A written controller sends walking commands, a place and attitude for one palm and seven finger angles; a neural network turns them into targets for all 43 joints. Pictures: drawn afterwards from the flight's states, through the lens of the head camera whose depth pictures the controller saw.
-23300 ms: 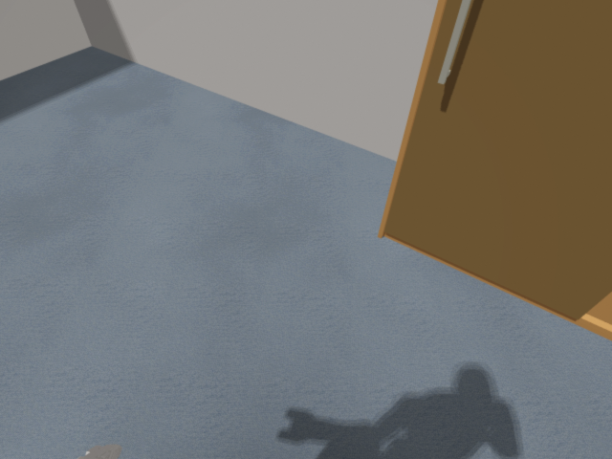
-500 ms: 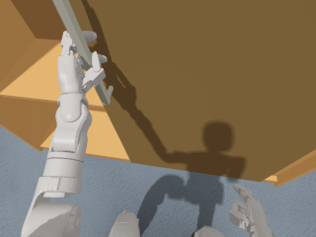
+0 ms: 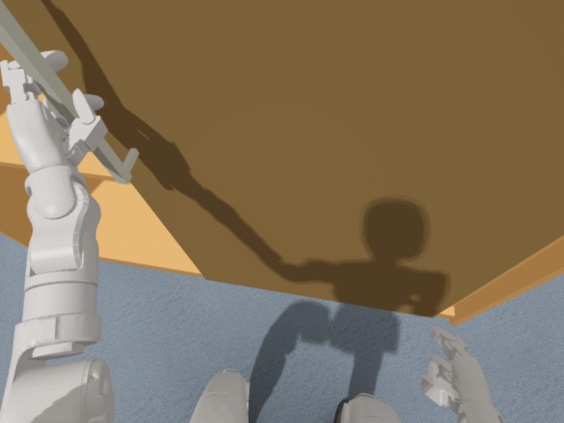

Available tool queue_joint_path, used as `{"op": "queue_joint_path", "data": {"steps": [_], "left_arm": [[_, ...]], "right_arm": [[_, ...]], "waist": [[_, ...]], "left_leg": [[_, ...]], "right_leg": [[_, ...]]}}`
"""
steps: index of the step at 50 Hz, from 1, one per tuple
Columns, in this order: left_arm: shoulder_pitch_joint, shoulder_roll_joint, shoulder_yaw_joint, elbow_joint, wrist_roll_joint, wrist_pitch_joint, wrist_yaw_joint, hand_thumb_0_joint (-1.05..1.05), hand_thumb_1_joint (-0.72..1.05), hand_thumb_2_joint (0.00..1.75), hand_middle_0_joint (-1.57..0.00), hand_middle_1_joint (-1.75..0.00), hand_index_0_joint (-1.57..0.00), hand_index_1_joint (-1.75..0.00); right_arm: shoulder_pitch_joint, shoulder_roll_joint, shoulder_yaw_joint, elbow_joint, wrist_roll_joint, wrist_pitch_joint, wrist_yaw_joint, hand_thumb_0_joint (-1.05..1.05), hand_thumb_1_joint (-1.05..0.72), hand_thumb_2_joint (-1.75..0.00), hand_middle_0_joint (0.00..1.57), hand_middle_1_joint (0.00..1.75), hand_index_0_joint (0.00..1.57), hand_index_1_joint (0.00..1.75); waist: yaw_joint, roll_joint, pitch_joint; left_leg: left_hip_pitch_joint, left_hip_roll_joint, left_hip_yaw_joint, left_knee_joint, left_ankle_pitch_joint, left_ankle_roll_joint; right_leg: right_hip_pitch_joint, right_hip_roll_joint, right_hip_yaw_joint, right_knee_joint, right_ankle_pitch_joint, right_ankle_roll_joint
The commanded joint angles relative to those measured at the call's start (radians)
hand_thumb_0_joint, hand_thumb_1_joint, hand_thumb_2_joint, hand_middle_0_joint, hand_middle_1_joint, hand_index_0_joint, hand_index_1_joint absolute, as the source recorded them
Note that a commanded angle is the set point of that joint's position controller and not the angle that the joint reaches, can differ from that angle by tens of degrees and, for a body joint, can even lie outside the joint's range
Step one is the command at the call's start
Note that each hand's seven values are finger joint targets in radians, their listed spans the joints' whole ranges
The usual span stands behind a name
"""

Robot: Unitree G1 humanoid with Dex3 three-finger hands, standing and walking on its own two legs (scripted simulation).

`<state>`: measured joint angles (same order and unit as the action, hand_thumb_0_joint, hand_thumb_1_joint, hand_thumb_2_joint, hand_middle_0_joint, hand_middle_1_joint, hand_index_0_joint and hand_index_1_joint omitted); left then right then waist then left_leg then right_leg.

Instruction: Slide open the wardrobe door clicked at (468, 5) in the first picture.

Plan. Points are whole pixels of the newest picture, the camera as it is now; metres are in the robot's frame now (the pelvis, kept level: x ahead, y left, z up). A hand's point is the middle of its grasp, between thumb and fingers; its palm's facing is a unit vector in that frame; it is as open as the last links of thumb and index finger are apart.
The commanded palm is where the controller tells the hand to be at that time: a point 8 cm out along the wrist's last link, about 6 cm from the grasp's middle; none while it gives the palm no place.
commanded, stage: step sideways, sliding the door along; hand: left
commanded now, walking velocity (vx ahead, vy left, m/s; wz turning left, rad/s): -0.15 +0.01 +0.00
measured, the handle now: (72, 91) +0.45 +0.32 +0.17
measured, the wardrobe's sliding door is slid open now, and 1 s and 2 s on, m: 0.68 0.68 0.68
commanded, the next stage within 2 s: stop walking and hold the door there in 0.12 s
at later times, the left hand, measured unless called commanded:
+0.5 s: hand (85, 124) +0.40 +0.29 +0.16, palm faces +0.54 -0.78 -0.31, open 6.7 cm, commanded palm +0.35 +0.31 +0.15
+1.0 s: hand (89, 125) +0.40 +0.28 +0.16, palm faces +0.50 -0.83 -0.24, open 6.6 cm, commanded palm +0.35 +0.29 +0.15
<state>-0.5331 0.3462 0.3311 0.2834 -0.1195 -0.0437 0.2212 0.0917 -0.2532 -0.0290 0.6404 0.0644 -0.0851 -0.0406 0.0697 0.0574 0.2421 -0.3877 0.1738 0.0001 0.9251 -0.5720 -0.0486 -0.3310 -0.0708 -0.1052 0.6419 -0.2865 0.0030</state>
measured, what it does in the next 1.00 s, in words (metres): steps on the spot: left foot, then left foot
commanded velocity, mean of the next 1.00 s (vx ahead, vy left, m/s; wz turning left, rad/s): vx -0.01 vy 0.01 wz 0.00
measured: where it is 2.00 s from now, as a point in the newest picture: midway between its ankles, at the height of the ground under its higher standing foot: outside the picture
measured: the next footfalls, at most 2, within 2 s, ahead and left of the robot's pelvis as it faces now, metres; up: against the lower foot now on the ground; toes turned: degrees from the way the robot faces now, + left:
left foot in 0.06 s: +0.04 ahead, +0.14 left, +0.00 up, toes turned +10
left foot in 0.58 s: +0.11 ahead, +0.10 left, +0.00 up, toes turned +4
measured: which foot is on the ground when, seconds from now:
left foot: up 0.00-0.04, down 0.06-0.32, up 0.34-0.56, down 0.58-1.00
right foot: down 0.00-0.60, up 0.62-0.92, down 0.94-1.00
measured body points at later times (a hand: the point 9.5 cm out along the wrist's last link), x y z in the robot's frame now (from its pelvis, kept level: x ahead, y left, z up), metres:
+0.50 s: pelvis +0.04 -0.02 +0.01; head +0.08 -0.05 +0.46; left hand +0.37 +0.33 +0.18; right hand +0.23 -0.27 -0.09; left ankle +0.05 +0.10 -0.68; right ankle +0.06 -0.14 -0.72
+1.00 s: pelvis -0.02 -0.01 +0.01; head +0.00 -0.02 +0.46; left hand +0.37 +0.32 +0.18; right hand +0.05 -0.27 -0.10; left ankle +0.07 +0.10 -0.72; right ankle -0.05 -0.13 -0.72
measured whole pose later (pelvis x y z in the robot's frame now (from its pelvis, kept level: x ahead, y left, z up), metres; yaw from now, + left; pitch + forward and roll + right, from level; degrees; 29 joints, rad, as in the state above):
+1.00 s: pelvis -0.02 -0.01 +0.01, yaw -8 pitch +0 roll -2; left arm -0.39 0.54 0.44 0.56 -0.06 -0.03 0.19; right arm 0.28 -0.26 0.04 0.70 0.03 -0.05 -0.08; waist -0.03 0.04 0.04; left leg -0.34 0.12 0.17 0.52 -0.17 0.01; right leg -0.19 0.00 -0.07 0.47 -0.27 0.00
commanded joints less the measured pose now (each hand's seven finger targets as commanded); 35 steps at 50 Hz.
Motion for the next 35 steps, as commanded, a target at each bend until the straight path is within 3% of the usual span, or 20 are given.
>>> {"op": "queue_joint_path", "data": {"steps": [1,2,3,4,5,11,12,13,14,15,16,17,19,23,26,27,29,30,32,35], "left_arm": [[-0.364,-0.003,-0.282,-0.562,0.048,-0.173,-0.075,0.0,0.9,0.9,-0.45,-1.4,-0.45,-1.4],[-0.365,-0.034,-0.306,-0.6,0.035,-0.177,-0.082,0.0,0.9,0.9,-0.45,-1.4,-0.45,-1.4],[-0.356,-0.076,-0.332,-0.619,0.027,-0.169,-0.094,0.0,0.9,0.9,-0.45,-1.4,-0.45,-1.4],[-0.371,-0.123,-0.37,-0.594,0.036,-0.166,-0.12,0.0,0.9,0.9,-0.45,-1.4,-0.45,-1.4],[-0.373,-0.175,-0.415,-0.594,0.048,-0.16,-0.127,0.0,0.9,0.9,-0.45,-1.4,-0.45,-1.4],[-0.347,-0.151,-0.443,-0.639,0.063,-0.117,-0.121,0.0,0.9,0.9,-0.45,-1.4,-0.45,-1.4],[-0.121,0.663,0.323,-0.148,0.093,-0.132,-0.078,0.0,0.9,0.9,-0.45,-1.4,-0.45,-1.4],[-0.095,0.474,0.177,-0.167,0.102,-0.126,-0.086,0.0,0.9,0.9,-0.45,-1.4,-0.45,-1.4],[-0.159,0.379,0.087,-0.283,0.104,-0.147,-0.105,0.0,0.9,0.9,-0.45,-1.4,-0.45,-1.4],[-0.131,0.474,0.158,-0.246,0.117,-0.162,-0.094,0.0,0.9,0.9,-0.45,-1.4,-0.45,-1.4],[-0.047,0.415,0.154,-0.15,0.097,-0.153,-0.096,0.0,0.9,0.9,-0.45,-1.4,-0.45,-1.4],[0.037,0.42,0.18,-0.07,0.083,-0.129,-0.087,0.0,0.9,0.9,-0.45,-1.4,-0.45,-1.4],[-0.029,0.401,0.184,-0.096,0.092,-0.131,-0.071,0.0,0.9,0.9,-0.45,-1.4,-0.45,-1.4],[-0.042,0.404,0.189,-0.072,0.102,-0.143,-0.058,0.0,0.9,0.9,-0.45,-1.4,-0.45,-1.4],[-0.051,0.345,0.12,-0.112,0.099,-0.156,-0.06,0.0,0.9,0.9,-0.45,-1.4,-0.45,-1.4],[-0.069,0.299,0.067,-0.151,0.094,-0.164,-0.063,0.0,0.9,0.9,-0.45,-1.4,-0.45,-1.4],[-0.067,0.257,0.01,-0.202,0.085,-0.172,-0.074,0.0,0.9,0.9,-0.45,-1.4,-0.45,-1.4],[-0.031,0.241,-0.005,-0.166,0.085,-0.166,-0.079,0.0,0.9,0.9,-0.45,-1.4,-0.45,-1.4],[-0.068,0.275,0.0,-0.182,0.104,-0.155,-0.08,0.0,0.9,0.9,-0.45,-1.4,-0.45,-1.4],[-0.062,0.282,-0.007,-0.181,0.097,-0.126,-0.086,0.0,0.9,0.9,-0.45,-1.4,-0.45,-1.4]], "right_arm": [[-0.025,-0.039,-0.005,-0.107,-0.003,-0.076,-0.043,0.0,-0.9,-0.9,0.2,0.3,0.2,0.3],[-0.021,-0.063,-0.03,-0.127,-0.007,-0.071,-0.046,0.0,-0.9,-0.9,0.2,0.3,0.2,0.3],[-0.031,-0.121,-0.059,-0.145,-0.007,-0.076,-0.032,0.0,-0.9,-0.9,0.2,0.3,0.2,0.3],[-0.01,-0.122,-0.058,-0.136,0.0,-0.081,0.004,0.0,-0.9,-0.9,0.2,0.3,0.2,0.3],[-0.026,-0.101,-0.058,-0.159,-0.005,-0.097,0.01,0.0,-0.9,-0.9,0.2,0.3,0.2,0.3],[0.001,-0.087,-0.032,-0.168,-0.007,-0.139,0.032,0.0,-0.9,-0.9,0.2,0.3,0.2,0.3],[0.06,-0.208,-0.058,-0.063,-0.03,-0.088,0.007,0.0,-0.9,-0.9,0.2,0.3,0.2,0.3],[0.082,-0.155,-0.044,-0.124,-0.021,-0.062,0.006,0.0,-0.9,-0.9,0.2,0.3,0.2,0.3],[0.043,-0.132,-0.024,-0.14,-0.015,-0.056,0.012,0.0,-0.9,-0.9,0.2,0.3,0.2,0.3],[0.047,-0.118,-0.022,-0.141,-0.02,-0.044,-0.003,0.0,-0.9,-0.9,0.2,0.3,0.2,0.3],[0.021,-0.083,-0.013,-0.157,-0.024,-0.043,-0.019,0.0,-0.9,-0.9,0.2,0.3,0.2,0.3],[0.027,-0.089,-0.009,-0.15,-0.017,-0.046,-0.028,0.0,-0.9,-0.9,0.2,0.3,0.2,0.3],[0.003,-0.091,0.011,-0.121,-0.018,-0.044,-0.033,0.0,-0.9,-0.9,0.2,0.3,0.2,0.3],[-0.037,-0.095,0.017,-0.118,-0.024,-0.01,-0.045,0.0,-0.9,-0.9,0.2,0.3,0.2,0.3],[-0.02,-0.109,0.003,-0.117,-0.025,0.008,-0.055,0.0,-0.9,-0.9,0.2,0.3,0.2,0.3],[-0.01,-0.117,-0.006,-0.122,-0.026,0.011,-0.057,0.0,-0.9,-0.9,0.2,0.3,0.2,0.3],[0.01,-0.155,-0.017,-0.144,-0.018,0.007,-0.048,0.0,-0.9,-0.9,0.2,0.3,0.2,0.3],[0.022,-0.144,-0.011,-0.149,-0.019,0.007,-0.044,0.0,-0.9,-0.9,0.2,0.3,0.2,0.3],[0.027,-0.139,-0.01,-0.139,-0.041,0.002,-0.04,0.0,-0.9,-0.9,0.2,0.3,0.2,0.3],[0.062,-0.149,-0.016,-0.125,-0.036,-0.012,-0.035,0.0,-0.9,-0.9,0.2,0.3,0.2,0.3]], "waist": [[-0.099,-0.143,-0.655],[-0.101,-0.109,-0.688],[-0.076,0.09,-0.732],[-0.067,0.108,-0.742],[-0.078,0.238,-0.688],[-0.104,0.289,-0.585],[-0.053,0.245,-0.574],[-0.044,0.173,-0.583],[-0.06,0.143,-0.617],[-0.078,0.014,-0.647],[-0.067,-0.132,-0.598],[-0.038,-0.248,-0.542],[-0.052,-0.236,-0.557],[-0.057,-0.28,-0.582],[-0.074,-0.163,-0.57],[-0.079,-0.117,-0.557],[-0.057,0.113,-0.529],[-0.055,0.129,-0.502],[-0.073,0.257,-0.442],[-0.076,0.152,-0.445]], "left_leg": [[0.163,-0.078,0.102,-0.417,0.34,0.012],[0.418,0.038,0.039,-0.444,0.848,0.059],[0.625,0.265,-0.178,-0.402,1.394,0.173],[0.712,0.304,-0.115,-0.39,1.518,0.211],[0.717,0.284,-0.089,-0.371,1.523,0.217],[0.687,0.148,0.081,-0.345,1.432,0.132],[0.654,0.16,0.116,-0.354,1.397,0.121],[0.545,0.138,0.081,-0.245,1.322,0.111],[0.49,0.073,0.168,-0.135,1.142,0.064],[0.249,-0.021,0.193,0.015,0.758,0.022],[0.012,-0.138,0.142,0.105,0.068,-0.005],[-0.103,-0.139,0.041,0.181,-0.092,-0.002],[-0.107,-0.12,-0.016,0.136,-0.073,-0.003],[0.011,-0.162,0.059,-0.121,0.087,-0.001],[0.196,-0.154,0.089,-0.397,0.361,0.003],[0.272,-0.105,0.081,-0.475,0.498,0.012],[0.31,0.154,-0.128,-0.528,0.87,0.135],[0.314,0.183,-0.175,-0.572,0.866,0.173],[0.258,0.215,-0.206,-0.634,0.774,0.185],[0.334,0.168,-0.098,-0.591,0.801,0.172]], "right_leg": [[0.392,-0.179,0.121,0.099,1.079,-0.071],[0.183,-0.115,0.07,0.137,0.784,0.002],[-0.067,-0.009,0.065,0.208,0.159,0.058],[-0.142,0.029,0.119,0.282,-0.231,0.033],[-0.189,0.04,0.11,0.289,-0.296,0.038],[-0.072,0.076,-0.001,0.03,-0.011,0.028],[-0.094,0.082,-0.005,0.003,0.039,0.045],[0.051,0.071,0.005,-0.144,0.152,0.031],[0.166,0.037,0.012,-0.203,0.556,0.019],[0.354,-0.116,0.175,-0.133,1.096,-0.053],[0.456,-0.263,0.316,-0.106,1.429,-0.14],[0.433,-0.314,0.37,-0.088,1.455,-0.163],[0.415,-0.301,0.346,-0.085,1.256,-0.171],[0.343,-0.233,0.242,-0.107,1.054,-0.138],[0.228,-0.167,0.182,-0.116,0.727,-0.083],[0.176,-0.128,0.167,-0.096,0.573,-0.054],[0.045,0.017,0.105,-0.034,0.02,0.02],[0.006,0.06,0.089,0.047,-0.16,0.022],[-0.056,0.048,0.112,0.26,-0.201,0.011],[-0.064,0.05,0.083,0.212,-0.123,0.026]]}}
